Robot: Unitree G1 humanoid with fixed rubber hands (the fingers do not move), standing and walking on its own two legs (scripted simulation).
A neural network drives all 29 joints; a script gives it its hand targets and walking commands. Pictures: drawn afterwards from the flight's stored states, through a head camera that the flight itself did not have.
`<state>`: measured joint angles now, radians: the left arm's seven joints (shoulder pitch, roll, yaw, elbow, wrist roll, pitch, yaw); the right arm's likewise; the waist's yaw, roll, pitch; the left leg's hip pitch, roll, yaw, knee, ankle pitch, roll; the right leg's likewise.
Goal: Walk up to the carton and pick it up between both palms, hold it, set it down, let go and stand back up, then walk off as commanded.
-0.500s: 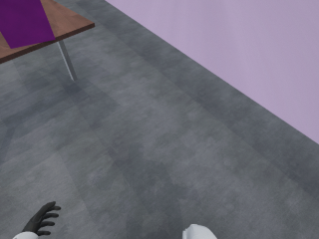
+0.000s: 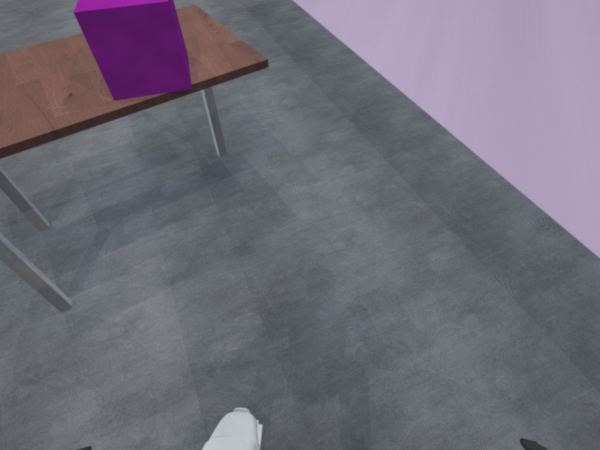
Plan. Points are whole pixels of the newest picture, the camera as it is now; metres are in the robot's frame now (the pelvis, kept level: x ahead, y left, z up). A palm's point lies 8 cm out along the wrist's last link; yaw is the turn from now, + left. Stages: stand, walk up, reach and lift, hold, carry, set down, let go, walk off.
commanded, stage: walk up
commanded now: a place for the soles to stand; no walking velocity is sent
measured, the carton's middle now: (140, 37) +1.08 +0.47 +0.04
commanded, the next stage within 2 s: none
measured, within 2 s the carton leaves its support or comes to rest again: neither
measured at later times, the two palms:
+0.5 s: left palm (13, 410) +0.18 +0.42 -0.09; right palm (458, 360) +0.25 -0.22 -0.08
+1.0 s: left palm (43, 358) +0.24 +0.40 -0.07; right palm (431, 280) +0.40 -0.22 -0.10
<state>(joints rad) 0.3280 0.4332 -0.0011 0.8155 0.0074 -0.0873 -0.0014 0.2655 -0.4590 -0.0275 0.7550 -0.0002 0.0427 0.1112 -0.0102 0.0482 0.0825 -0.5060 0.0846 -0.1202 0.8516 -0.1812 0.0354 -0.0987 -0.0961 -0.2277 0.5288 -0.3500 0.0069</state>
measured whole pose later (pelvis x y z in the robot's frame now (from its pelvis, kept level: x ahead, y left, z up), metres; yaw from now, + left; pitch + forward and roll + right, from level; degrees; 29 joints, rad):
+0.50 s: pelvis +0.13 +0.08 +0.00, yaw +9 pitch -5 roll +0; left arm 0.22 0.49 0.00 0.82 0.01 -0.02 -0.03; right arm 0.31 -0.42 -0.03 0.76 0.00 -0.03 0.04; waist -0.01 -0.03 0.10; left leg -0.18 -0.09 -0.06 0.55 -0.29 0.07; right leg -0.48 -0.07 -0.05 0.92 -0.32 0.03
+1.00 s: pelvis +0.27 +0.08 +0.01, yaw +13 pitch -6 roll +2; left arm 0.34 0.42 0.00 0.82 0.01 -0.08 -0.02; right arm 0.32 -0.45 -0.03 0.76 0.00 0.02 0.05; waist -0.01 0.04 0.09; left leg -0.51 0.01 -0.07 0.99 -0.21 0.04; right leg -0.13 -0.06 -0.12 0.52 -0.29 -0.03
